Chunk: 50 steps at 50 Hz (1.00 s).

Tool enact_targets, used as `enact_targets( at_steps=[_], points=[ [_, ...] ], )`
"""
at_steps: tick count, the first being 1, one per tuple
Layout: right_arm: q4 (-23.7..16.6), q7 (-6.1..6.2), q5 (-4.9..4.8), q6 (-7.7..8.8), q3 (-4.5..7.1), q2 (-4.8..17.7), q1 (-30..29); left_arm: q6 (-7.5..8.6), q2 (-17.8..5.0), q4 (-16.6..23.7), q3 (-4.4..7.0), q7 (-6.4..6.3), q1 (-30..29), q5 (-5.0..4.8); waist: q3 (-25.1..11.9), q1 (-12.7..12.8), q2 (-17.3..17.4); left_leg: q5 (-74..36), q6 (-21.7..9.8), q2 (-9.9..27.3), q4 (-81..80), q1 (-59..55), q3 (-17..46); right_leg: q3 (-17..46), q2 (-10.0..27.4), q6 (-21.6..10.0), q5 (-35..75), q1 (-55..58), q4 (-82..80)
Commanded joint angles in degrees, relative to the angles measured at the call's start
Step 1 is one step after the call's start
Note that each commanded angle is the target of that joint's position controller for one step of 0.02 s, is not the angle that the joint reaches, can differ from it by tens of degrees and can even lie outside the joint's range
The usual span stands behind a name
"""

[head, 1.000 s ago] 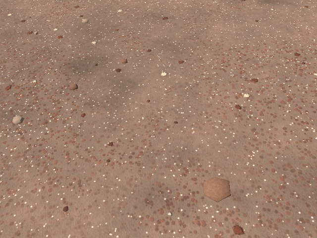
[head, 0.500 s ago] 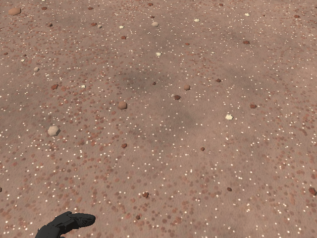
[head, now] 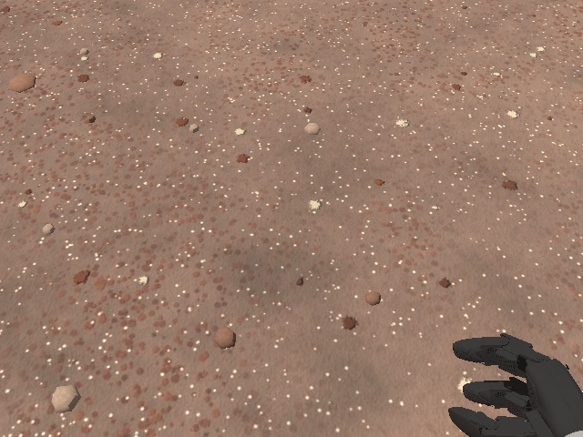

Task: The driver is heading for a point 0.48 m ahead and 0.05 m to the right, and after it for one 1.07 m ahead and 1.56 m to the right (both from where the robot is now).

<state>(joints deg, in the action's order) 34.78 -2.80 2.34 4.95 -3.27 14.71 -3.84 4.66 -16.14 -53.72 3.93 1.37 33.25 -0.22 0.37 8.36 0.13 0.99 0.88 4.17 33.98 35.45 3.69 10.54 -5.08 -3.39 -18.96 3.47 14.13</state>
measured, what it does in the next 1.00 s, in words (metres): walks ahead, turning right: left foot, then right foot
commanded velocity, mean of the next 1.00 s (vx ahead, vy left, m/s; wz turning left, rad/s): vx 0.39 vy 0.00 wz -0.89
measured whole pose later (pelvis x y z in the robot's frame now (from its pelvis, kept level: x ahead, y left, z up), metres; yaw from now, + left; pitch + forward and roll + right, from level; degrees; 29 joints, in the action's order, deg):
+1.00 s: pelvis +0.58 +0.01 -0.01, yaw -54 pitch +0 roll +0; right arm 37.0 1.3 1.5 0.6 3.2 16.0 6.8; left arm -3.2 -20.5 -33.4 4.9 -1.8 9.1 -1.0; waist 3.0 0.2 -1.3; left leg 7.6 0.1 -3.0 28.6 21.0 5.8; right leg 12.5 -9.9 2.7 -27.1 -29.6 65.2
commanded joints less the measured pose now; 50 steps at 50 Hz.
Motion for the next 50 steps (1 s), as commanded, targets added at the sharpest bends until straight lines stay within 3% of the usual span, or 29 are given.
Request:
enact_targets(
  at_steps=[1, 2, 3, 4, 5, 6, 7, 9, 12, 14, 15, 17, 20, 21, 22, 23, 24, 25, 27, 30, 33, 37, 42, 44, 45, 46, 47, 48, 50],
  points=[
    [-0.37, 1.63, -0.17, 0.58, 3.81, 9.58, 6.63, 0.94, -12.81, 5.11, 3.05, -0.21, -5.97, -0.14, -1.61, -8.94, -2.07, 3.36, -0.83, -5.18, -3.94, -25.72, -4.24, 8.21, 9.59, -5.8, 35.23, -14.87, 6.15],
    [1.89, 2.45, 0.09, 0.87, 4.85, 11.03, 14.83, 0.82, -13.7, 5.17, 3.32, -0.12, -6.62, 0.03, -6.78, -13.2, -0.48, 6.91, -1.47, -5.14, -3.82, -35.46, -4.54, 6.14, 6.91, -4.49, 38.72, -16.56, 18.9],
    [3.38, 3.71, 0.95, 1.18, 6.4, 14.33, 25.54, 1.21, -11.79, 6.11, 2.87, 0.01, -8.39, 0.03, -12.71, -18.49, 1.33, 17.14, -2.92, 2.64, -3.46, -47.92, 2.57, 4.0, 3.97, -3.35, 31.09, -25.04, 35.58],
    [4.51, 4.7, 2.74, 1.04, 7.77, 18.61, 33.96, 1.62, -2.09, 8.37, 0.67, -0.53, -8.11, -0.35, -19.07, -18.72, 13.01, 38.72, -4.67, 19.35, -8.6, -59.69, 23.64, -0.42, -0.21, -3.23, -7.61, -38.34, 54.66],
    [4.38, 4.45, 1.87, 0.18, 8.66, 20.64, 29.66, 1.02, -2.23, 11.22, -0.22, -0.65, -4.4, -1.79, -22.38, -13.58, 22.72, 48.98, -9.63, 25.6, -20.69, -58.26, 49.14, -3.93, 0.32, -3.39, -7.68, -47.52, 65.44],
    [3.24, 4.27, 1.31, -0.08, 7.74, 13.71, 23.24, -0.26, -5.56, 9.86, 0.23, -1.0, -10.2, -0.24, -11.32, -13.18, 11.25, 49.77, -9.35, 21.64, -21.02, -50.17, 40.07, -5.27, 5.37, -3.6, -1.38, -51.63, 67.29],
    [3.44, 3.87, 0.81, 0.11, 6.8, 9.39, 20.79, -0.82, -5.9, 10.06, 0.37, -0.35, -14.17, 0.69, -5.38, -13.04, 5.5, 37.15, -8.62, 18.5, -19.72, -43.48, 28.18, -6.23, 7.29, -3.2, 2.49, -51.11, 64.32],
    [5.87, 3.74, 0.95, 0.73, 5.97, 6.47, 21.63, -2.22, -4.16, 10.72, 0.4, 0.94, -17.26, 1.68, 0.21, -10.91, 4.25, 12.02, -7.36, 14.39, -19.65, -35.48, 13.09, -6.42, 9.61, -1.68, 3.16, -48.17, 60.99],
    [9.4, 3.0, -1.24, 2.11, 5.39, 3.85, 24.04, -4.38, -1.4, 14.23, -0.28, 1.2, -22.38, 2.19, 2.24, -8.69, 5.98, -26.43, -5.55, 13.07, -17.05, -34.87, -0.67, -9.18, 9.62, -0.12, 1.45, -50.31, 57.03],
    [9.59, 3.3, -1.92, 2.22, 5.64, 4.84, 20.66, -4.05, -0.3, 17.9, -1.21, 2.26, -26.46, 2.01, 2.87, -6.67, 7.56, -30.11, -4.39, 10.54, -18.92, -31.22, -8.12, -11.72, 8.61, -0.09, 8.39, -46.76, 44.59],
    [5.34, 4.81, -3.51, 1.34, 7.0, 8.06, 9.71, -2.74, -1.42, 17.88, -0.77, 2.01, -23.94, -4.16, 4.08, -4.94, 8.16, -23.6, -4.07, 7.61, -20.19, -27.87, -11.56, -11.61, 8.98, 1.2, 14.23, -43.01, 36.04],
    [4.69, 6.71, -3.55, 0.99, 8.05, 12.12, 9.87, -1.64, -3.24, 17.48, -0.33, 2.84, -23.53, -2.09, 0.01, -4.44, 4.88, -30.57, -2.94, 5.85, -16.64, -24.16, -15.41, -16.61, 4.56, 1.91, 24.67, -28.03, 24.96],
    [4.11, 6.77, -4.99, 0.57, 9.69, 16.25, 11.86, -3.02, -9.4, 16.25, 2.59, 3.11, -12.82, -1.01, -7.43, 0.99, 6.08, -42.51, -1.69, 7.08, 0.64, -24.97, -14.51, -16.64, 0.0, -1.97, 23.92, -9.84, 22.8],
    [3.56, 6.15, -5.2, 0.51, 9.33, 14.73, 11.55, -3.77, -12.73, 14.45, 4.38, 2.37, -5.26, -0.86, -10.51, 4.41, 3.67, -34.0, -0.62, 6.03, 13.43, -20.45, -13.73, -14.31, -0.08, -4.43, 27.52, 0.94, 21.42],
    [4.59, 5.04, -4.39, 0.54, 7.78, 8.81, 14.58, -4.26, -13.81, 13.88, 4.64, 1.03, -6.11, -1.53, -6.06, 2.19, -5.74, 13.19, 1.96, -0.06, 28.94, -10.22, -12.97, -9.01, 2.85, -6.84, 32.8, 6.57, 16.51],
    [3.08, 3.94, -0.7, 0.68, 5.98, 3.89, 19.99, -3.88, -18.05, 17.88, 4.27, 0.09, -12.67, 0.17, -6.51, -5.05, -20.2, 41.72, 3.81, -7.46, 52.38, 0.72, -10.44, 7.57, 11.35, -13.2, 68.19, 9.72, 21.92],
    [1.39, 3.31, -1.87, 1.17, 6.09, 9.4, 28.68, -2.6, -18.74, 22.55, 3.92, 0.88, -14.44, 2.83, -25.16, -6.64, -15.88, 39.13, 4.27, -9.33, 61.8, 6.38, 3.11, 30.7, 24.32, -25.48, 60.05, 19.73, 15.13],
    [0.66, 3.26, -2.69, 1.26, 7.04, 14.67, 23.9, -2.66, -17.29, 24.67, 4.26, 1.42, -18.51, 1.48, -25.66, -5.35, -5.23, 31.87, 2.72, -7.14, 57.7, 6.48, 6.53, 33.54, 22.7, -23.95, 36.23, 15.86, 8.64],
    [0.0, 4.65, -1.9, -0.04, 7.32, 14.25, 17.28, -2.38, -13.18, 25.58, 3.11, 1.07, -24.18, -1.29, -12.29, -8.62, 5.0, 25.52, 2.66, -4.24, 47.74, 6.26, 6.39, 28.79, 16.79, -18.02, 21.65, -0.84, 5.14],
    [-0.02, 5.25, -1.19, -1.59, 7.63, 12.89, 16.49, -3.01, -12.25, 25.05, 3.15, -0.31, -26.61, -0.53, -6.56, -11.23, 2.63, 25.53, 4.0, -3.6, 36.09, -1.99, 6.11, 18.65, 11.28, -15.52, 38.62, -16.89, 5.91],
    [-1.0, 5.2, -1.05, -1.69, 6.61, 8.06, 12.94, -4.7, -12.63, 24.03, 3.48, -2.67, -25.24, -0.93, -9.44, -10.41, 1.73, 19.12, 5.62, -6.4, 24.25, -4.62, 4.38, 14.88, 7.34, -12.57, 46.12, -19.56, 9.18],
    [-1.64, 4.59, -2.01, -2.67, 6.66, 6.9, 8.5, -7.26, -12.03, 24.78, 3.53, -4.35, -26.2, -1.63, -10.24, -9.04, -3.71, 10.05, 5.9, -8.9, 13.49, -8.23, 5.24, 16.58, 4.37, -7.77, 28.02, -21.18, 9.74],
    [-1.64, 3.91, -2.5, -1.74, 8.24, 8.6, 6.82, -7.67, -9.95, 25.43, 3.41, -3.88, -25.6, -1.2, -6.6, -8.1, -10.17, 9.46, 4.21, -9.04, -3.28, -15.84, 7.41, 24.05, 3.53, -5.09, 14.71, -20.48, 12.76],
    [-0.28, 3.62, -2.05, -1.47, 8.97, 9.85, 9.78, -7.66, -5.6, 24.8, 2.09, -3.44, -22.23, -1.19, -8.82, -7.78, -4.13, -1.38, -0.52, -0.15, -13.49, -27.33, 9.98, 18.39, -0.91, -1.4, -6.08, -23.94, 24.57],
    [-2.4, 3.99, -0.65, -2.3, 9.2, 12.89, 7.92, -7.58, -3.14, 24.66, 1.18, -3.51, -18.97, -0.54, -8.81, -5.36, 7.56, -10.97, -7.09, 11.91, -13.83, -32.27, 22.9, 7.91, -7.83, 1.46, -19.09, -32.34, 37.77],
    [-1.69, 3.88, 1.2, -2.62, 9.69, 13.5, 9.78, -6.9, -9.03, 25.77, 2.72, -2.99, -17.42, -0.71, -9.38, -3.83, 16.5, -6.95, -15.42, 18.87, -17.16, -27.98, 36.26, 4.93, -5.96, 4.36, -19.59, -36.29, 48.95],
    [-3.07, 3.9, 0.46, -2.76, 9.04, 10.36, 6.98, -6.84, -13.39, 23.79, 3.72, -2.97, -17.4, -0.72, -6.67, -4.45, 12.06, -0.08, -16.11, 16.67, -16.77, -25.23, 32.95, 3.29, -2.29, 6.33, -14.67, -36.95, 55.2],
    [-3.45, 4.12, -0.39, -3.28, 8.32, 7.74, 5.85, -7.26, -13.97, 22.17, 3.97, -3.13, -18.72, -0.84, -4.52, -5.65, 7.37, 6.31, -13.45, 11.89, -15.8, -22.89, 24.9, 2.27, -1.29, 7.13, -10.11, -36.83, 57.52],
    [-3.46, 4.56, -1.57, -4.29, 7.69, 7.8, 5.54, -7.98, -10.19, 21.47, 2.73, -3.5, -18.85, -0.46, -2.35, -6.33, 4.75, 8.39, -11.48, 7.45, -16.21, -20.05, 18.9, -0.66, -1.46, 8.2, -6.1, -36.83, 62.11]
  ],
)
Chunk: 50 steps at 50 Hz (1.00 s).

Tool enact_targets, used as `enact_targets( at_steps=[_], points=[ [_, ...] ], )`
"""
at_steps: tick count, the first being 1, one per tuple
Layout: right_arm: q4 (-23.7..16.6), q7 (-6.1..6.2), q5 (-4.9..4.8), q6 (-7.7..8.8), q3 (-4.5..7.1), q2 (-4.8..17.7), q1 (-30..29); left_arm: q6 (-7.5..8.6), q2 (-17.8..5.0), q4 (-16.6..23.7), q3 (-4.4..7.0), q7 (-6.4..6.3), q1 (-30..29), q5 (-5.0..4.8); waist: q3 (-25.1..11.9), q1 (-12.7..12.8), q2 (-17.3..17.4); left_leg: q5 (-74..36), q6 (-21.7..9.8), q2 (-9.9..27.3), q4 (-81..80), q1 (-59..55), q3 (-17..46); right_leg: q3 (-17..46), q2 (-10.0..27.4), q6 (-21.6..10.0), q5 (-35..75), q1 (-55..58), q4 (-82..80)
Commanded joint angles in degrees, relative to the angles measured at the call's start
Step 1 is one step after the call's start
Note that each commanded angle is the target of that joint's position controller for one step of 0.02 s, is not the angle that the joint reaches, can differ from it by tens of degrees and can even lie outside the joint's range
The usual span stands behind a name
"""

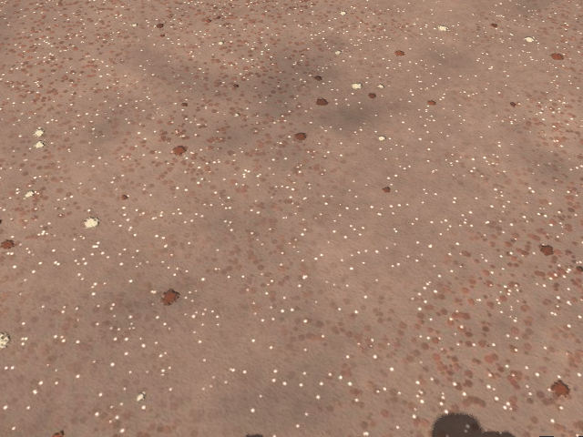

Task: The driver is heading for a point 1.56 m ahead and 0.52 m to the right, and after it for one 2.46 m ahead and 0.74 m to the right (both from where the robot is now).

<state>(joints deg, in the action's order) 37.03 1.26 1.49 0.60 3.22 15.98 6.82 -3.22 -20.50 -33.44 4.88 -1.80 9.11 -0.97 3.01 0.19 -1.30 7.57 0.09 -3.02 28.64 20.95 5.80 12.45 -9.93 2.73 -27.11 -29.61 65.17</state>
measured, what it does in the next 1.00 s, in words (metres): walks ahead, turning right: right foot, then left foot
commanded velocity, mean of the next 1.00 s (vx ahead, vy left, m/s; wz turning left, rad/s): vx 0.45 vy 0.00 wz -0.52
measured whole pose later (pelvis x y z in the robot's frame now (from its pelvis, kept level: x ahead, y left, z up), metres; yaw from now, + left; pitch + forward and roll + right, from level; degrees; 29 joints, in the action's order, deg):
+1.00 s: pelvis +0.21 -0.05 +0.00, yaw -30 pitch +3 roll +1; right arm 49.1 0.2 2.3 5.2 2.7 16.6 29.7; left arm -0.7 -17.9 -35.4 2.8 6.4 2.7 2.4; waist -1.0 -4.9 -1.8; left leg 21.0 2.5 1.9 10.0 -9.5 -14.1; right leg -0.3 2.4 -5.1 -4.7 -44.5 53.5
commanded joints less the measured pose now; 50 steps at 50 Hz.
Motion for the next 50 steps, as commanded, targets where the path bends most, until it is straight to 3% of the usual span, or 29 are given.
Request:
enact_targets(
  at_steps=[1, 3, 8, 12, 13, 14, 15, 16, 17, 18, 19, 20, 21, 22, 24, 26, 28, 29, 30, 31, 32, 33, 34, 35, 36, 37, 39, 45, 50],
  points=[
    [-5.26, 0.68, -0.55, -0.24, 1.05, 6.65, -4.22, 0.07, -4.36, 1.4, 1.19, -0.21, 4.58, 0.2, -4.62, 1.45, 6.21, 0.56, -10.55, 13.26, -11.38, -4.76, 14.16, -4.32, 3.72, 2.27, 3.0, -2.76, 9.98],
    [-4.26, 0.71, -0.3, -0.76, 1.01, 6.22, -1.81, 0.6, -2.32, 1.71, 0.24, -0.22, 3.37, 0.03, -6.05, 0.09, 8.44, 1.36, -10.46, 11.47, -11.47, -8.32, 11.05, -6.72, 4.68, 2.66, 2.95, -1.91, 2.68],
    [-2.5, 0.4, -1.14, -1.6, 1.89, 8.23, 1.07, 1.15, -0.86, 0.57, -0.86, 0.4, 2.43, 0.29, -7.49, -2.19, 14.13, 5.42, -11.91, 13.49, -11.96, -10.63, 11.55, -10.27, 8.47, 1.39, -0.63, 8.1, -19.73],
    [-0.32, 0.57, -2.7, -2.01, 1.61, 8.05, 4.47, 1.31, -0.36, -3.42, -0.75, 1.22, 7.55, 0.49, -6.53, -0.32, 12.32, 6.78, -9.12, 12.93, -9.79, -5.66, 10.76, -12.25, 7.21, -3.47, 12.21, 20.03, -42.01],
    [0.58, 0.39, -2.49, -1.55, 1.33, 7.13, 6.5, 1.43, -1.63, -3.13, -0.74, 1.25, 7.4, 1.16, -6.67, -0.63, 9.33, 7.65, -5.86, 11.63, -7.43, -1.24, 8.57, -8.45, 10.26, -5.65, 15.17, 24.83, -43.46],
    [-0.5, -0.16, -0.94, -0.45, 0.43, 3.75, 6.75, 1.5, -6.26, -3.01, 0.17, 1.06, 7.05, 2.46, -7.89, -2.37, -3.42, 10.31, -1.34, 5.74, 0.31, 4.02, 0.2, 2.12, 19.54, -9.44, 19.19, 26.63, -43.0],
    [-1.92, -0.23, -0.49, 0.38, 0.35, 3.49, 1.96, 2.02, -2.84, -3.15, -0.76, 1.58, 4.67, 3.4, -5.99, -0.9, -9.75, 13.9, 1.17, 3.65, 0.73, 0.97, -3.54, 6.76, 24.21, -13.58, 14.99, 15.87, -46.94],
    [-1.58, -0.27, -0.52, 0.63, 0.64, 4.41, 0.33, 2.76, 0.1, -2.07, -1.86, 1.65, 0.69, 3.75, -3.49, -1.16, -7.72, 10.46, 1.97, 4.46, 1.76, -3.19, -2.51, 4.97, 22.0, -12.76, 9.33, 12.31, -48.34],
    [-0.72, -0.33, -0.33, 0.66, 0.49, 3.28, 0.19, 3.37, 1.13, -2.8, -2.15, 1.56, 0.37, 3.51, -3.09, -1.41, -7.1, 5.74, 2.24, 4.04, 0.25, -5.39, -2.79, 2.38, 19.06, -10.26, 5.37, 11.65, -47.73],
    [-0.32, -0.06, -0.13, 0.64, 0.73, 3.87, -0.24, 3.6, -2.11, -3.69, -1.1, 1.3, 3.81, 2.33, -3.38, 0.9, -8.22, 6.84, 2.87, 1.47, 3.04, -4.94, -5.82, 3.79, 17.88, -10.13, -7.01, 12.33, -49.84],
    [-1.09, -0.04, -0.99, 0.91, 1.7, 6.54, -1.65, 3.57, -7.57, -4.61, 0.55, 0.99, 7.35, 1.06, -0.3, 3.22, -10.77, 11.47, 2.93, -0.17, 10.17, 1.39, -7.51, 10.71, 21.02, -12.8, -15.94, 13.15, -53.96],
    [-2.26, -0.33, -2.48, 1.48, 2.45, 8.2, -3.34, 3.71, -9.02, -5.17, 0.87, 0.58, 9.5, 0.71, 2.97, 3.93, -11.6, 15.46, 1.97, 1.58, 16.72, 8.9, -4.94, 17.76, 24.59, -15.52, -20.58, 13.85, -57.54],
    [-2.42, -0.79, -3.74, 2.24, 2.88, 8.56, -2.82, 4.31, -7.73, -5.45, 0.52, 0.31, 9.93, 0.6, 4.89, 2.98, -11.07, 16.27, 0.9, 3.08, 20.6, 15.45, -2.68, 21.44, 25.82, -17.04, -20.53, 16.92, -58.44],
    [-2.24, -1.24, -3.95, 3.26, 2.79, 7.97, -2.5, 5.05, -5.81, -5.43, 0.11, 0.17, 10.07, 0.22, 5.22, 2.58, -9.59, 14.4, 0.25, 4.25, 21.33, 19.94, -1.3, 22.12, 25.92, -17.36, -17.11, 21.11, -57.91],
    [-2.27, -2.02, -2.87, 5.38, 2.31, 6.18, -4.13, 5.73, -3.87, -5.2, -0.15, 0.06, 10.32, -0.44, 3.15, 2.91, -6.37, 10.71, 0.19, 4.54, 16.47, 20.46, -1.19, 18.88, 23.8, -16.35, -8.15, 25.84, -56.08],
    [-2.72, -2.69, -2.59, 6.69, 1.72, 4.14, -5.63, 5.58, -4.39, -4.27, 0.28, -0.04, 9.37, -0.72, 1.0, 2.64, -6.43, 8.56, 1.21, 2.44, 9.55, 12.05, -2.94, 14.48, 20.14, -15.26, -1.8, 22.38, -54.25],
    [-2.86, -2.94, -3.26, 7.06, 1.71, 4.02, -4.7, 5.33, -5.48, -2.59, 0.73, 0.04, 7.08, -1.13, 0.02, 0.84, -8.01, 7.72, 2.29, 0.72, 3.64, 0.99, -3.92, 13.25, 17.74, -14.52, 0.36, 15.16, -52.77],
    [-1.12, -3.52, 0.5, 3.28, 1.31, 4.25, -0.3, 4.49, -9.33, -4.06, 2.36, 2.09, 6.39, 3.5, -2.68, -0.26, -10.47, 11.54, 2.59, -1.35, 2.8, -5.58, -8.18, 10.42, 13.87, -14.23, -3.86, 11.86, -51.24],
    [-0.73, -2.7, 0.12, 1.8, 1.62, 4.51, 2.65, 4.31, -7.24, -2.92, 2.32, 2.95, 4.21, 3.01, -1.58, -2.69, -7.63, 6.22, 2.88, -0.96, -0.46, -13.95, -8.0, 10.69, 12.53, -12.95, -4.52, 5.05, -48.34],
    [0.31, -1.54, -0.42, 1.37, 2.18, 6.56, 8.16, 4.46, -4.97, -2.44, 1.88, 3.19, 2.81, 2.44, -2.31, -6.06, -3.19, 6.58, 2.64, 0.46, -1.73, -24.83, -7.24, 9.94, 10.43, -11.25, -6.19, -3.76, -42.52],
    [1.6, -0.54, -0.11, 1.74, 3.07, 10.72, 17.01, 4.97, -1.68, -1.17, 1.04, 3.15, 0.54, 2.35, -5.21, -10.86, 4.73, 14.63, 1.46, 8.53, -4.15, -35.87, 0.38, 5.48, 6.6, -9.21, -8.48, -13.03, -29.63],
    [1.38, 0.12, 1.67, 2.26, 3.69, 17.39, 22.83, 5.73, 4.9, 2.16, -0.88, 2.8, -1.19, 1.75, -9.61, -12.19, 19.57, 36.95, -0.65, 25.4, -14.13, -38.74, 21.87, -1.66, 2.12, -7.81, -10.92, -19.13, -9.43],
    [0.57, 0.2, 2.16, 2.04, 4.35, 19.07, 15.53, 5.33, 3.5, 3.22, -1.35, 2.56, 0.02, 1.59, -6.7, -6.95, 16.61, 46.44, -5.03, 31.43, -20.53, -30.43, 37.8, -2.77, 6.58, -7.53, -1.37, -25.19, -1.03],
    [-0.61, -0.08, 1.41, 2.15, 3.12, 14.09, 10.87, 4.68, -0.08, 2.37, -0.53, 2.94, -2.11, 2.6, -2.05, -5.04, 8.42, 42.76, -5.32, 28.83, -19.58, -25.31, 31.57, -3.5, 9.9, -7.4, 4.81, -24.88, 2.45],
    [-0.73, -0.38, 0.79, 2.35, 2.08, 10.86, 8.72, 4.52, -1.54, 1.35, 0.05, 4.13, -1.47, 3.29, -1.18, -3.42, 6.69, 35.63, -4.25, 24.44, -18.49, -22.12, 21.52, -4.59, 10.99, -6.73, 8.36, -22.9, 2.09],
    [-0.84, -0.43, 0.67, 2.53, 1.45, 9.31, 7.48, 4.19, -2.03, -0.05, 0.36, 5.31, 0.8, 3.32, -2.22, -1.99, 7.96, 29.69, -3.38, 21.0, -18.84, -20.37, 14.24, -6.04, 12.07, -5.69, 10.95, -19.76, 2.61],
    [0.62, -0.37, 0.37, 3.38, 1.1, 8.65, 9.28, 3.25, -1.53, -0.39, 0.25, 7.01, 0.86, 3.3, -1.3, -1.7, 9.63, 21.59, -3.43, 18.32, -20.28, -18.11, 5.32, -8.03, 12.86, -4.69, 15.58, -19.33, 6.76],
    [5.77, -1.18, 0.78, 5.45, 0.64, 6.26, 17.51, 2.7, -0.23, 2.07, -0.85, 7.66, -8.24, 3.31, 4.47, -2.82, 6.16, 11.35, -4.76, 18.92, -23.66, -19.82, -6.61, -7.5, 12.92, -5.57, 22.8, -24.9, 0.95],
    [9.9, -0.76, 0.69, 5.51, 0.69, 8.0, 21.43, 3.93, 2.07, 4.18, -2.98, 8.57, -16.43, 3.4, 8.95, -4.05, 5.44, -5.28, -6.47, 20.39, -29.31, -20.6, -14.88, -16.51, 12.46, -9.97, 21.18, -14.24, -19.37]
  ],
)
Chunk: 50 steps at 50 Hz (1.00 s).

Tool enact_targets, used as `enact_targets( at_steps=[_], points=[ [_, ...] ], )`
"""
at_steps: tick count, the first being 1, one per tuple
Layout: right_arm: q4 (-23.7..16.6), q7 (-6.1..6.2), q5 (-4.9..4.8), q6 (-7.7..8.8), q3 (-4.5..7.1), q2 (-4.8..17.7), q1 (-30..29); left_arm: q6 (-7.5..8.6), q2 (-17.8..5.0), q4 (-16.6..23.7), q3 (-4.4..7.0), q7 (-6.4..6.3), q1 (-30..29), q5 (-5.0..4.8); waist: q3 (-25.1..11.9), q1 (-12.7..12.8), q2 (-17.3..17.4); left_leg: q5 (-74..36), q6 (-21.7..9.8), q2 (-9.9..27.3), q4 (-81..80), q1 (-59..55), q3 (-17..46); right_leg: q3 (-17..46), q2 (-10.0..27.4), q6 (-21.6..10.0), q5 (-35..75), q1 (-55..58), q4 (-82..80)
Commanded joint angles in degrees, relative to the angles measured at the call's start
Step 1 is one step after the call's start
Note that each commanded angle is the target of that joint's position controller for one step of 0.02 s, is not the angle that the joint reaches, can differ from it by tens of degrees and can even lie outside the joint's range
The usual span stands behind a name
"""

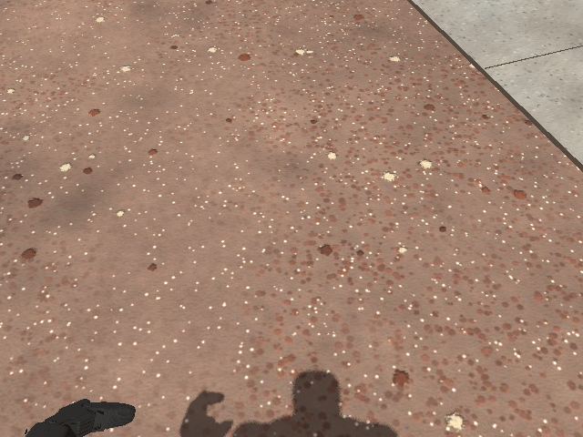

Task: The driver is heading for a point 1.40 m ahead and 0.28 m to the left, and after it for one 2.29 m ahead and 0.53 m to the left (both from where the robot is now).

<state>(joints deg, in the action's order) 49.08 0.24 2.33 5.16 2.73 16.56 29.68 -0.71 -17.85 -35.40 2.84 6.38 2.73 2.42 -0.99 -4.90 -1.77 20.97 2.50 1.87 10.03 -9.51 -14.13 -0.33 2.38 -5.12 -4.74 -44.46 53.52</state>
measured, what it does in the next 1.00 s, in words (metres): walks ahead, turning left: right foot, then left foot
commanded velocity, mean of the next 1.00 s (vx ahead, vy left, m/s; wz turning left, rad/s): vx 0.98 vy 0.00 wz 0.51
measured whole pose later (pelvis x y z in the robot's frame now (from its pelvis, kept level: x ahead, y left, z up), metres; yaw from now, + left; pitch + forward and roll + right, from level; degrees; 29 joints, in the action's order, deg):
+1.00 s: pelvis +0.91 +0.06 -0.01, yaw +33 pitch +2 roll +0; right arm 51.4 -0.1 1.4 4.9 4.2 18.7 26.4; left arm 4.9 -14.7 -36.0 -1.5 0.2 -0.2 2.1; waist 1.8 -5.9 -0.3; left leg 25.8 -7.8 -6.9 29.4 -6.5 10.8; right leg -1.1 0.9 -2.8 -4.9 -29.9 29.4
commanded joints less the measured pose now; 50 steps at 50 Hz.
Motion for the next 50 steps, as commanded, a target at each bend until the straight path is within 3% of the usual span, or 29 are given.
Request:
enact_targets(
  at_steps=[1, 3, 4, 5, 6, 7, 8, 9, 10, 12, 17, 21, 24, 27, 28, 29, 30, 31, 32, 33, 35, 37, 40, 42, 45, 47, 48, 49, 50],
  points=[
    [-1.03, 0.32, -0.32, 0.6, 1.11, 7.8, -1.29, 1.45, -0.73, 5.84, -1.1, -0.02, -9.93, 0.15, 12.81, 1.75, 5.57, -31.62, -8.79, 14.83, -8.59, 7.72, 2.26, -5.95, -1.55, -3.52, -4.03, 3.97, -11.18],
    [1.47, 0.71, -0.64, -0.36, 1.2, 11.03, 0.73, 1.59, -2.11, 4.33, -0.48, -1.5, -4.29, 0.56, 6.57, 5.9, 8.9, -70.49, -9.63, 16.08, 4.47, 3.94, 1.39, -9.64, -7.62, -5.73, -12.24, 16.88, -13.66],
    [2.28, 0.85, -0.84, -0.97, 1.43, 13.03, 0.43, 1.84, -4.23, 1.63, 0.56, -2.39, 6.38, 0.71, 0.13, 11.72, 10.14, -79.87, -9.85, 16.69, 17.51, 6.31, 2.34, -8.74, -9.28, -6.77, -14.51, 30.13, -14.72],
    [1.68, 0.81, -1.73, -1.24, 1.36, 13.42, -2.54, 2.56, -6.52, -2.9, 1.9, -3.43, 20.77, 1.04, -6.93, 19.7, 8.96, -71.62, -9.2, 13.89, 35.32, 16.72, 2.56, -3.83, -6.82, -7.79, -9.8, 50.07, -21.08],
    [-1.26, -0.67, -2.36, -0.98, -0.62, 4.51, 0.32, 2.92, -13.09, -4.65, 3.54, -4.77, 24.5, 2.47, -16.6, 15.89, -3.19, -20.37, -8.44, 6.61, 57.67, 37.87, 5.68, 17.54, 10.63, -8.0, -31.83, 71.32, -23.44],
    [-4.27, -1.18, -3.72, -0.17, -0.48, 3.53, -0.57, 3.43, -16.06, -3.21, 4.11, -5.4, 25.22, 1.27, -25.63, 14.59, -7.17, 6.48, -8.6, -1.08, 72.34, 48.07, 16.57, 44.73, 23.3, -7.88, -44.12, 74.07, -33.96],
    [-5.79, -0.62, -3.7, -0.17, 0.88, 7.73, -10.19, 3.82, -13.65, -4.96, 3.75, -5.96, 22.94, 1.36, -15.23, 15.46, 0.78, -1.66, -9.38, 0.6, 74.06, 52.84, 20.93, 37.97, 20.18, -4.26, -35.75, 64.33, -37.51],
    [-6.09, -0.79, -3.59, -0.03, 0.45, 5.58, -10.28, 4.39, -10.28, -6.76, 2.78, -6.15, 20.3, 1.13, -4.71, 11.64, 1.05, -6.36, -9.19, 3.35, 70.38, 52.79, 19.42, 27.63, 18.57, -3.57, -25.47, 53.83, -37.63],
    [-4.26, -1.25, -3.1, -0.57, 0.24, 4.16, -8.5, 4.97, -7.32, -7.19, 2.1, -5.9, 16.94, 0.86, -0.3, 8.47, 1.79, -8.4, -8.55, 5.55, 66.3, 49.31, 18.87, 20.34, 15.58, -1.86, -18.97, 45.79, -39.52],
    [-1.23, -2.39, -1.56, -2.89, 0.01, 1.53, -3.2, 5.79, -3.13, -7.91, 0.79, -6.08, 14.24, -0.46, 2.23, 4.18, -3.19, -10.4, -7.22, 7.28, 63.54, 43.76, 18.38, 9.48, 11.41, 0.53, -14.24, 37.46, -42.49],
    [-4.47, -3.62, -2.28, -5.08, -0.07, -0.63, -14.45, 8.27, -0.2, -11.29, 0.16, -5.31, 15.77, -1.3, 9.79, 3.43, -3.5, -20.33, -6.7, 6.15, 57.01, 50.61, 13.75, -7.87, 6.11, 5.22, 7.09, 34.51, -48.24],
    [-7.77, -4.51, -2.05, -4.25, -0.94, 0.05, -23.24, 8.44, -0.54, -13.31, -0.41, -6.55, 18.84, -1.36, 10.85, 3.95, -0.95, -26.44, -9.19, 2.35, 42.61, 50.04, 5.72, -15.6, 4.8, 5.82, 30.73, 40.45, -48.06],
    [-7.63, -4.86, -2.02, -4.41, -1.01, 2.13, -21.01, 7.9, -5.4, -13.09, 0.19, -8.76, 18.35, -1.33, 5.9, 0.38, -2.93, -27.33, -11.78, -3.58, 33.74, 38.4, 0.64, -17.42, 7.41, 7.13, 62.43, 46.99, -39.92],
    [-0.47, -3.48, -1.82, -5.67, 2.12, 9.49, 4.73, 5.33, -10.67, -9.97, 1.94, -10.19, 10.09, -0.39, -5.83, -13.51, -5.43, -16.64, -15.91, -7.09, 33.8, 11.78, 4.36, -14.27, 10.7, 6.2, 74.9, 42.98, -7.82],
    [2.22, -2.3, -2.52, -5.48, 3.98, 12.29, 13.9, 4.4, -10.69, -9.37, 2.42, -9.3, 6.4, -0.72, -7.56, -18.13, 0.6, -14.82, -20.19, -4.88, 27.19, 1.0, 10.48, -14.33, 5.83, 5.29, 48.75, 33.91, 18.68],
    [2.93, -1.37, -3.53, -5.67, 4.27, 12.43, 7.09, 5.19, -0.62, -7.49, -0.34, -7.22, 3.08, 0.3, 1.89, -11.07, 15.88, -17.63, -21.24, -2.8, 28.12, 1.02, 17.85, -11.15, -6.77, 4.41, -18.95, 13.4, 40.89],
    [-0.45, -1.45, -1.7, -5.68, 4.26, 16.04, -1.15, 6.39, 2.74, -1.51, -1.72, -7.11, 11.03, -0.3, -4.64, 0.43, 16.82, -17.38, -30.96, 5.51, 22.69, -6.65, 44.86, 0.27, -7.56, 6.39, -24.94, -3.45, 50.84],
    [-3.11, -0.88, -1.08, -5.69, 4.55, 14.84, -3.45, 8.24, 0.07, 0.45, -2.37, -6.68, 10.76, 0.32, -8.55, -0.35, 11.1, 7.07, -33.15, 12.49, 6.18, -7.19, 62.19, 7.24, -5.45, 5.4, -22.17, -7.97, 46.19],
    [-3.26, -0.37, -0.57, -5.37, 3.78, 10.36, -4.99, 9.05, -3.73, -0.52, -1.82, -6.44, 8.71, 0.49, -0.74, 1.51, -0.02, 16.19, -29.31, 12.6, -0.36, 2.15, 62.45, 7.71, -1.99, 4.86, -17.35, -7.42, 38.66],
    [-2.77, -0.36, -0.86, -4.73, 3.27, 8.88, -7.22, 8.63, -4.31, -0.83, -1.63, -6.51, 6.82, 1.11, 3.73, 4.23, -4.9, 12.99, -26.27, 10.32, -0.69, 11.37, 56.97, 7.08, 0.25, 5.35, -15.24, -3.65, 32.92],
    [-3.08, 0.06, -1.47, -2.49, 2.77, 8.63, -8.63, 5.88, -3.21, -0.77, -2.42, -6.57, 6.55, 2.39, 7.45, 7.38, -5.98, 2.95, -24.66, 5.32, -0.72, 25.02, 48.2, 6.66, 3.28, 7.78, -14.61, 3.4, 24.12],
    [-3.5, -0.16, -1.86, -0.74, 2.75, 9.17, -9.28, 4.31, -1.87, 0.74, -3.15, -6.09, 3.11, 2.18, 8.52, 7.41, -5.45, -3.66, -23.29, 0.85, -2.44, 33.58, 39.63, 3.51, 5.1, 9.43, -10.61, 9.37, 12.18],
    [-2.44, -0.61, -2.64, 0.3, 2.81, 7.93, -6.07, 4.58, 1.23, 3.6, -4.55, -4.9, -5.42, 0.27, 8.26, 2.58, -1.2, -18.49, -18.88, -3.54, -2.27, 32.74, 30.36, -0.37, 4.55, 8.34, 6.6, 15.58, -8.78],
    [-1.32, -1.25, -3.29, 0.7, 2.87, 7.74, -2.36, 4.8, 2.25, 4.03, -4.82, -4.62, -8.22, -0.5, 6.15, -1.03, 1.11, -27.68, -16.61, -2.22, -2.97, 26.33, 29.72, -2.59, 2.31, 6.46, 15.48, 18.5, -16.44],
    [-0.32, -0.87, -2.31, 0.67, 3.06, 8.83, -0.81, 5.31, -0.15, 4.84, -3.78, -5.08, -10.24, -0.53, 4.3, -2.47, 4.29, -42.52, -14.95, 1.06, 1.36, 11.97, 29.21, -2.74, 0.03, 3.77, 13.83, 16.88, -23.62],
    [-0.18, -0.16, -1.65, 0.67, 3.47, 11.59, -1.82, 5.72, -3.99, 3.09, -1.96, -5.69, -3.52, -0.32, -1.11, 1.51, 6.54, -60.01, -12.61, 2.98, 10.88, 5.01, 28.97, -2.82, -3.73, 1.95, 5.78, 23.75, -24.92],
    [-0.23, 0.04, -0.85, 0.45, 3.81, 13.36, -3.29, 5.89, -6.5, 0.65, -0.68, -6.25, 5.11, -0.9, -5.76, 6.22, 7.69, -64.67, -11.73, 3.32, 20.33, 4.58, 28.44, -2.36, -4.73, 0.94, 0.24, 31.48, -24.07],
    [-0.98, 0.08, -0.26, 0.26, 3.82, 13.48, -7.5, 5.76, -8.55, -2.78, 0.51, -7.17, 17.66, -1.1, -10.36, 13.93, 7.32, -59.95, -11.07, 1.8, 34.12, 11.28, 26.69, -1.31, -2.35, 0.04, -2.6, 44.23, -23.6],
    [-2.51, 0.21, 0.26, 0.6, 2.46, 7.91, -8.89, 5.57, -12.21, -5.24, 1.88, -8.32, 30.29, 0.23, -17.2, 18.42, 1.45, -41.45, -11.02, -1.04, 55.01, 22.56, 23.61, 9.81, 7.54, -0.74, -21.74, 57.62, -20.51]
  ],
)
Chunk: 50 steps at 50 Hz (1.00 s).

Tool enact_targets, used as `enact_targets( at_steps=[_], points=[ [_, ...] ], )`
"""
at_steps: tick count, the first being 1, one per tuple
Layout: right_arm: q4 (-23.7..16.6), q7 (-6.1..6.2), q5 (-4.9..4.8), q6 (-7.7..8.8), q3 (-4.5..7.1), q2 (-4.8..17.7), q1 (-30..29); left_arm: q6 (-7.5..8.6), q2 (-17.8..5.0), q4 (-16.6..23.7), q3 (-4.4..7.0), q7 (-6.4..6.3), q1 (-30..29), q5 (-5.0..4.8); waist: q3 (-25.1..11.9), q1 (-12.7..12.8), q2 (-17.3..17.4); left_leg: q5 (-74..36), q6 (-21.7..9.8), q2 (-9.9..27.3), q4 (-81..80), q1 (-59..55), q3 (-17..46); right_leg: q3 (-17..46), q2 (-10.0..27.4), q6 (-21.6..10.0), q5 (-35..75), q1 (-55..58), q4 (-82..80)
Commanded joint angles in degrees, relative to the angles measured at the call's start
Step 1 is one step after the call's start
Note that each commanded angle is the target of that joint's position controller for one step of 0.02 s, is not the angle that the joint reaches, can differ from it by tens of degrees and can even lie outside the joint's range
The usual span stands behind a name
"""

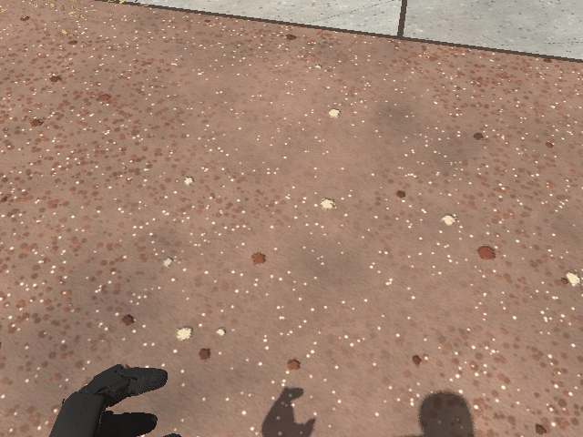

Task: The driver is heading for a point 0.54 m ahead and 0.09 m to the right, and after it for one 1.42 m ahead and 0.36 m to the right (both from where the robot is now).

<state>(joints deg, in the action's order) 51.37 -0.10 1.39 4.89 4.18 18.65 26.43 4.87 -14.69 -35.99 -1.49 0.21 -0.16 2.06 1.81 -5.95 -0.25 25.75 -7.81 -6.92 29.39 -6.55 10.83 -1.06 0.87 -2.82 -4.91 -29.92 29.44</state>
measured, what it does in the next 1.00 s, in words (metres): walks ahead, turning right: left foot, then right foot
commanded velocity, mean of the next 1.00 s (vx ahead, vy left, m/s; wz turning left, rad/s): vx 0.24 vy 0.00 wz -0.35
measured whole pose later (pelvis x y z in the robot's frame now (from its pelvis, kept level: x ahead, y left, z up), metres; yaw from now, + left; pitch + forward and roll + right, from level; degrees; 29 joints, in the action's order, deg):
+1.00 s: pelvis +0.37 -0.09 +0.03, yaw -25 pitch +3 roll +3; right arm 44.4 2.7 0.3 -0.8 5.4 17.9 2.0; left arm -1.5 -17.3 -37.9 4.9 -2.1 13.6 -0.2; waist 2.7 1.0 1.5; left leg 20.5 2.8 -1.0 62.8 34.4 2.2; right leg 4.4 -1.6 -2.8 -11.5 -20.3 28.8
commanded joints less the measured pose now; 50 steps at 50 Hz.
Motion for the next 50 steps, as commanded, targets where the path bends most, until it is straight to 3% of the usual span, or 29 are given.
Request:
enact_targets(
  at_steps=[1, 2, 3, 4, 6, 7, 8, 10, 12, 16, 19, 20, 21, 22, 23, 25, 27, 29, 34, 39, 40, 41, 42, 43, 44, 45, 46, 48, 50],
  points=[
    [-6.94, -0.39, -3.02, 1.23, -1.18, -2.74, 5.34, 0.14, -19.6, -5.51, 7.13, -1.31, 29.57, 2.17, -26.17, 9.03, -24.44, -0.69, 3.31, -2.68, 54.6, 39.21, -3.88, 48.71, 24.58, -12.03, -26.32, 55.04, -10.5],
    [-5.33, 0.64, -1.44, 0.74, -1.24, 2.34, 0.79, -0.15, -13.59, -4.16, 6.87, -0.23, 23.29, 1.5, -17.83, 10.29, -9.92, -3.3, 2.37, 1.72, 56.48, 48.04, -2.87, 49.65, 22.21, -13.13, -24.07, 49.98, -13.72],
    [-6.3, 0.56, -0.94, 0.48, -0.93, 3.75, -6.81, 0.39, -8.97, -3.96, 5.8, 0.08, 19.15, 0.84, -9.65, 10.27, -1.05, -8.14, 2.96, 4.41, 53.28, 47.36, -2.78, 36.22, 19.8, -12.39, -8.04, 40.91, -11.89],
    [-7.2, 0.35, -0.51, 0.36, -1.15, 3.08, -9.93, 0.71, -6.11, -5.56, 5.04, 0.38, 18.43, 0.95, -5.23, 8.99, 3.47, -7.87, 3.46, 5.27, 50.4, 44.77, -3.74, 27.61, 17.6, -11.58, 11.81, 32.89, -10.74],
    [-8.44, -0.46, 0.64, -0.83, -1.57, 1.15, -11.04, 1.74, -3.18, -9.45, 3.79, 0.48, 21.91, 0.06, -3.4, 6.87, -0.18, -5.46, 4.4, 6.39, 44.03, 42.52, -3.56, 17.07, 14.02, -8.95, 31.81, 27.72, -10.72],
    [-9.64, -0.43, -3.93, -0.3, -1.33, 1.18, -11.52, 3.21, -2.63, -8.06, 3.83, 0.93, 16.98, -2.75, -3.38, 5.33, -5.5, -5.17, 4.67, 8.64, 41.49, 43.87, -2.72, 14.16, 11.93, -8.84, 32.05, 29.31, -12.2],
    [-9.72, -0.49, -4.01, -0.27, -1.69, 1.39, -12.09, 3.69, -3.08, -8.52, 3.77, 0.95, 15.56, -3.41, -3.66, 4.41, -5.2, -5.82, 5.03, 9.07, 36.79, 44.02, -3.53, 12.64, 11.49, -8.64, 32.92, 28.14, -13.2],
    [-11.66, -0.96, -1.87, 0.11, -2.82, -0.58, -15.79, 3.58, -6.31, -9.12, 4.32, 0.34, 13.63, -3.42, -1.7, 3.49, -3.04, -10.71, 6.56, 8.77, 23.09, 39.86, -8.05, 7.44, 9.39, -8.56, 38.72, 20.55, -15.33],
    [-12.77, -1.82, -1.15, 0.97, -4.07, -2.42, -20.48, 2.91, -9.62, -9.87, 5.24, -0.64, 14.97, -3.39, -2.76, 5.7, -3.56, -23.85, 7.47, 6.67, 9.02, 31.2, -12.06, 2.38, 5.68, -7.46, 37.75, 16.39, -16.63],
    [-14.03, -2.44, -0.68, 0.9, -3.02, 1.58, -24.53, 2.38, -11.11, -12.38, 5.72, -1.21, 19.26, -3.66, -4.07, 6.45, -4.94, -35.99, 5.17, 4.8, -1.15, 25.96, -9.9, 3.55, 7.1, -4.64, 30.8, 22.0, -13.52],
    [-11.11, -1.51, 1.0, 1.14, -1.4, 4.36, -16.09, 0.76, -10.06, -12.98, 5.25, -1.07, 19.34, -3.66, -7.77, 1.21, -3.39, -44.05, 1.77, 4.82, -5.6, 14.02, -9.88, 4.04, 4.29, -1.21, 33.22, 22.94, 2.03],
    [-10.47, -0.59, 2.14, 1.1, -0.74, 7.53, -11.46, 0.59, -8.9, -11.09, 4.67, -0.91, 18.8, -2.55, -12.98, -0.12, 1.58, -70.42, -1.32, 13.65, -0.65, 1.53, -2.97, 3.51, 0.87, 1.0, 18.31, 14.65, 15.08],
    [-11.85, -0.23, 3.4, 0.02, -1.08, 7.97, -11.12, -0.09, -2.09, -12.21, 2.54, -0.62, 29.72, -2.64, -24.39, 3.18, 15.19, -92.9, -15.04, 33.18, 3.86, -14.18, 14.39, 4.62, -5.63, 5.14, -31.42, 0.51, 39.48],
    [-12.92, -0.3, 1.19, -1.1, -1.63, 4.2, -10.53, -0.84, -8.38, -12.93, 3.87, -0.37, 29.59, -3.5, -30.42, 1.04, 9.29, -88.06, -15.78, 33.18, 3.35, -14.07, 15.96, 10.64, -4.58, 5.58, -37.87, -1.95, 46.42],
    [-13.82, 0.11, -0.37, -1.93, -1.59, 3.68, -14.66, -1.69, -11.86, -10.94, 5.45, -0.55, 24.72, -4.52, -23.88, 2.1, 6.65, -74.99, -13.27, 30.59, 0.61, -7.71, 10.61, 9.65, -2.08, 6.16, -34.92, -5.88, 47.28],
    [-13.63, 1.11, -1.41, -3.05, -1.86, 1.56, -20.5, -4.36, -10.34, -9.7, 6.22, -2.1, 20.42, -4.27, -12.74, 5.03, 2.7, -51.01, -9.36, 25.88, -5.95, 7.61, 4.41, 5.95, 1.63, 8.2, -28.5, -7.23, 43.98],
    [-13.33, 1.37, 0.24, -3.64, -1.39, 2.17, -24.16, -7.14, -7.14, -8.65, 6.12, -2.83, 22.07, -3.99, -7.74, 8.3, 7.35, -37.11, -8.03, 23.52, -12.35, 22.5, -1.18, 3.22, 2.63, 9.26, -24.51, 0.04, 41.07],
    [-13.27, 1.77, 0.59, -3.49, -0.75, 2.73, -26.08, -8.02, -5.51, -7.13, 6.12, -3.0, 21.89, -3.46, -7.42, 9.11, 8.02, -33.95, -7.88, 23.3, -14.41, 26.06, -5.81, 1.93, 3.57, 9.06, -20.76, 2.27, 36.57],
    [-12.23, 3.14, -0.27, -3.92, 0.69, 5.07, -27.48, -7.9, -6.09, -3.53, 6.44, -1.39, 16.6, -3.12, -9.9, 8.23, 7.5, -27.71, -5.85, 24.88, -14.39, 23.86, -12.82, 0.06, 5.39, 6.05, -10.13, 7.65, 22.7],
    [-10.02, 2.63, -2.45, -4.92, 1.67, 5.49, -26.03, -8.48, -7.8, -2.45, 8.07, -0.03, 17.08, -2.76, -8.44, 9.33, 5.67, -18.56, 0.41, 25.23, -6.25, 20.4, -17.05, -3.87, 2.34, 0.93, -8.09, 14.57, 6.93],
    [-8.81, 2.33, -2.75, -5.29, 1.48, 3.62, -23.73, -8.43, -9.52, -3.05, 9.0, -0.39, 19.11, -2.19, -6.46, 9.59, 1.11, -11.81, 3.91, 22.01, 1.18, 23.36, -19.38, -1.03, 1.56, -1.47, -4.42, 17.53, 1.03],
    [-8.85, 2.02, -1.32, -5.83, 1.31, 1.81, -21.11, -8.08, -16.41, -1.99, 10.76, -1.52, 20.45, -1.88, -2.62, 7.97, -15.63, 2.45, 10.06, 14.45, 18.68, 35.39, -24.89, 17.55, 13.04, -7.06, 14.57, 21.22, -7.58],
    [-12.88, 2.41, 0.1, -5.67, 1.16, 1.71, -26.99, -6.76, -20.45, 0.27, 10.95, -1.5, 18.78, -0.38, -2.69, 8.07, -20.8, 12.08, 12.34, 5.94, 31.97, 48.33, -15.23, 34.72, 19.14, -16.68, 15.29, 21.66, -11.53],
    [-13.46, 2.63, -0.21, -5.49, 1.55, 3.07, -30.22, -5.32, -18.7, 0.26, 10.84, -1.01, 18.6, 0.0, -5.34, 9.54, -12.99, 9.5, 10.91, 6.03, 37.65, 50.37, -8.4, 32.39, 18.12, -16.59, 9.05, 22.5, -12.73],
    [-13.14, 2.8, -1.15, -5.27, 1.8, 3.35, -29.42, -4.37, -17.64, 0.65, 10.66, -1.08, 16.12, -0.81, -5.27, 7.68, -10.18, 3.75, 9.59, 6.58, 37.39, 50.82, -6.19, 28.91, 15.32, -13.31, 6.08, 22.69, -12.41],
    [-11.59, 3.31, -0.93, -5.12, 2.17, 3.85, -27.52, -4.37, -15.39, 1.45, 10.21, -1.46, 12.93, -2.25, -5.95, 6.11, -6.52, -0.67, 9.35, 7.66, 36.46, 50.4, -5.29, 25.82, 13.23, -10.15, 4.65, 22.93, -10.96],
    [-10.78, 3.58, -0.67, -5.07, 2.48, 4.57, -25.94, -4.82, -13.26, 2.25, 9.44, -1.97, 10.39, -3.05, -6.99, 5.2, -7.02, -3.22, 9.72, 7.96, 35.91, 49.04, -5.5, 23.06, 12.76, -8.88, 6.95, 22.28, -9.68],
    [-9.94, 3.02, -0.96, -4.9, 2.43, 3.76, -24.26, -5.4, -10.34, 3.11, 8.25, -2.8, 10.37, -2.49, -10.41, 5.05, -7.25, -6.12, 10.65, 6.93, 36.84, 44.3, -6.62, 19.49, 10.83, -8.51, 14.03, 21.76, -7.96],
    [-10.0, 2.66, -1.54, -4.95, 1.77, 2.14, -24.65, -5.55, -10.07, 3.01, 8.02, -3.2, 11.94, -2.24, -10.83, 5.95, -6.25, -7.47, 11.37, 6.63, 32.07, 43.44, -7.04, 18.37, 10.12, -8.56, 16.36, 23.54, -7.18]
  ],
)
